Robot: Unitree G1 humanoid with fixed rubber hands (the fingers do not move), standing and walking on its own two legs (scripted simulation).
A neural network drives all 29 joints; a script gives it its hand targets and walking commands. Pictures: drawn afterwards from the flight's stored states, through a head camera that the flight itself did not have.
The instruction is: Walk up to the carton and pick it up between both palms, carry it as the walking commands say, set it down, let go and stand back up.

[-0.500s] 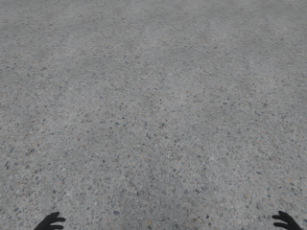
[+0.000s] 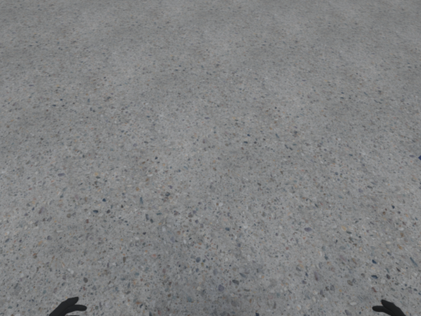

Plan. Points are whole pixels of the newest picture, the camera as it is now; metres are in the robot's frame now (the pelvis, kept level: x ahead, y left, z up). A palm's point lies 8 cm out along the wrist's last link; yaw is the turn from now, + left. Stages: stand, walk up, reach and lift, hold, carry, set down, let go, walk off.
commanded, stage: walk up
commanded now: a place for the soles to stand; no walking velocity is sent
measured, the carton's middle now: out of the picture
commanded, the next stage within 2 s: none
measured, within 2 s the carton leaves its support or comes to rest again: neither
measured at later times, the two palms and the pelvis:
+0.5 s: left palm (122, 224) +0.34 +0.23 -0.11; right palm (418, 286) +0.22 -0.41 -0.07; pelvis +0.18 -0.05 -0.01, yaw -13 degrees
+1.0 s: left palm (184, 154) +0.58 +0.10 -0.11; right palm out of the picture +0.32 -0.50 -0.07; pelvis +0.36 -0.15 -0.01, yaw -23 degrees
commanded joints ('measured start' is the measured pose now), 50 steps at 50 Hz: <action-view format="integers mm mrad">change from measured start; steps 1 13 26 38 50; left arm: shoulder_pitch -248 -194 -145 -241 -35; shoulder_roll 180 141 224 136 221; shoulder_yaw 78 64 90 64 100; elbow -156 -86 -103 -101 -80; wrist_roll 30 -6 29 -1 29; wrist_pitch -18 -42 -40 -49 -53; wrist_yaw -8 -32 15 -25 41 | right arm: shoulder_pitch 350 134 245 171 177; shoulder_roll -261 -286 -197 -299 -199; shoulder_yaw -80 -89 -56 -85 -38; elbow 43 -43 42 -38 -8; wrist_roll -39 -25 -1 -23 8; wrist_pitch -29 11 -19 0 -20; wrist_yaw -33 -16 -21 -22 -17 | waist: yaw -155 -56 -78 -77 2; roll -22 131 -122 119 -136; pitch -151 -60 -75 0 -101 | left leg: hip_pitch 599 531 362 522 28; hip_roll -2 239 -46 238 12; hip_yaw -152 31 -104 -3 -183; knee -448 -386 -329 -376 -55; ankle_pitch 152 647 113 699 -115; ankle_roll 66 168 66 179 33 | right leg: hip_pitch -407 -234 -195 -273 75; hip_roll -2 -114 -140 -110 -233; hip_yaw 158 -143 265 -153 341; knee -42 76 -136 111 -150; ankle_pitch -335 -1 -198 -25 -62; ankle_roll -87 19 -178 13 -272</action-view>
